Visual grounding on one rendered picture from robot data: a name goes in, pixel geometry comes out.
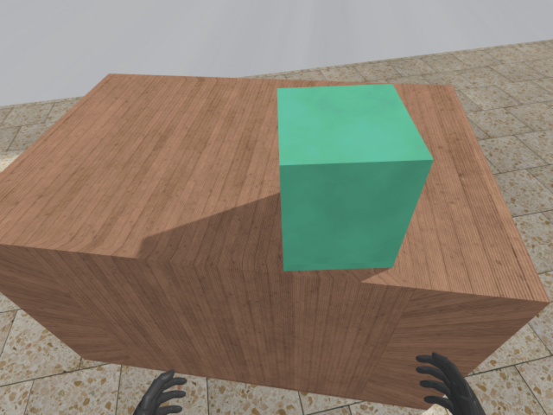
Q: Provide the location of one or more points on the pedestal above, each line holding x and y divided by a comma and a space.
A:
144, 229

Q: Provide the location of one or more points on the carton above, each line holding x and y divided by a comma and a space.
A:
352, 168

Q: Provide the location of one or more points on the robot left hand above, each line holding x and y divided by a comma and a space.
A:
154, 397

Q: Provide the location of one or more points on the robot right hand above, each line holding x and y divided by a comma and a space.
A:
461, 397

